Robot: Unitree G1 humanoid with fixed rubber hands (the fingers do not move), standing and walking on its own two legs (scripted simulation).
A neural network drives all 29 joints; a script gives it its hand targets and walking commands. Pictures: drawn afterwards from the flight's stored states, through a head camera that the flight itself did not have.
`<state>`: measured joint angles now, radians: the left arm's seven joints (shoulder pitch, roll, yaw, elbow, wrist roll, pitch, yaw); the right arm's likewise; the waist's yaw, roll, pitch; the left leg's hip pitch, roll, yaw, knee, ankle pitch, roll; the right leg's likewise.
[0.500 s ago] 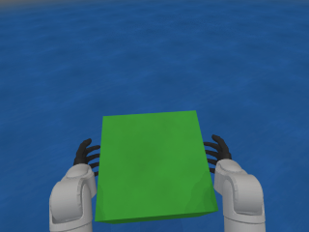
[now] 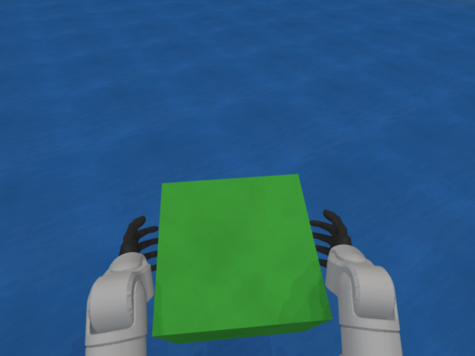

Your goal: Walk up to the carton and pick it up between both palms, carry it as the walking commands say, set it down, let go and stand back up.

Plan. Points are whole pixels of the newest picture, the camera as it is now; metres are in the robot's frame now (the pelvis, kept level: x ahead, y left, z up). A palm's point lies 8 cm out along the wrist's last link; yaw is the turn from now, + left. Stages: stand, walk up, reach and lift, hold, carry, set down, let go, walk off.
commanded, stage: carry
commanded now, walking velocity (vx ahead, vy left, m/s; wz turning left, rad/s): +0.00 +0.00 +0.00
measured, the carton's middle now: (236, 261) +0.31 +0.00 -0.01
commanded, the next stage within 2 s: hold in 0.86 s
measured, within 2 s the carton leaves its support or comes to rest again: neither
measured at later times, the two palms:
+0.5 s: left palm (122, 251) +0.30 +0.19 +0.06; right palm (315, 243) +0.30 -0.13 +0.06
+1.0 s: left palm (136, 256) +0.31 +0.18 +0.03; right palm (319, 251) +0.31 -0.15 +0.03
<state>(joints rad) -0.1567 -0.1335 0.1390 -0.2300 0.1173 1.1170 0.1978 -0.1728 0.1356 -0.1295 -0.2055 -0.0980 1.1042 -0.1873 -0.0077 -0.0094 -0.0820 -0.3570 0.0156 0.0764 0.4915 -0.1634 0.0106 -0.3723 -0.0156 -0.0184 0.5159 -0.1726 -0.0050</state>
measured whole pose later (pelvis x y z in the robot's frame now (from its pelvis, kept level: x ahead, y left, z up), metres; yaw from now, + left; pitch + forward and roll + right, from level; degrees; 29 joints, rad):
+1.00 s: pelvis +0.03 +0.02 +0.00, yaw +3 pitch -4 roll +0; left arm -0.19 -0.14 0.11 0.13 0.23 0.76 0.11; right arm -0.16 0.11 -0.21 0.11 -0.25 0.75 -0.04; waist -0.02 0.00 0.05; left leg -0.19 -0.02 0.04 0.48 -0.22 0.04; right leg -0.18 -0.01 0.05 0.47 -0.22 0.01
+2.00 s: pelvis +0.04 +0.01 +0.01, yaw +5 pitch -3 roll +0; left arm -0.32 -0.17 0.31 0.41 0.33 0.60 0.00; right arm -0.29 0.13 -0.37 0.37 -0.34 0.61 0.06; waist -0.06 -0.01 0.01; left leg -0.18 -0.04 -0.01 0.42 -0.19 0.03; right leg -0.16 -0.01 0.06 0.43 -0.22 0.01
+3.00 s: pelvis +0.00 -0.02 -0.09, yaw +7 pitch +34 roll +0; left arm -0.65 -0.14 0.47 0.49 0.31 0.34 0.01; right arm -0.62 0.10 -0.49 0.47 -0.28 0.36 0.05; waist -0.05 0.02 -0.16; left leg -1.32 -0.03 -0.05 1.04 -0.31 -0.01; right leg -1.29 0.03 0.01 1.06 -0.36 0.00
